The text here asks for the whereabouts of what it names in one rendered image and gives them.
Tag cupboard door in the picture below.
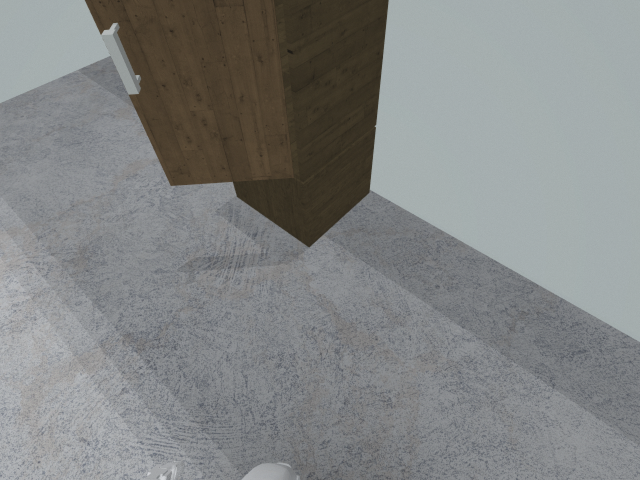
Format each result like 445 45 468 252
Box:
85 0 294 186

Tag handle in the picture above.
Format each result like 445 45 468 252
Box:
101 23 141 95

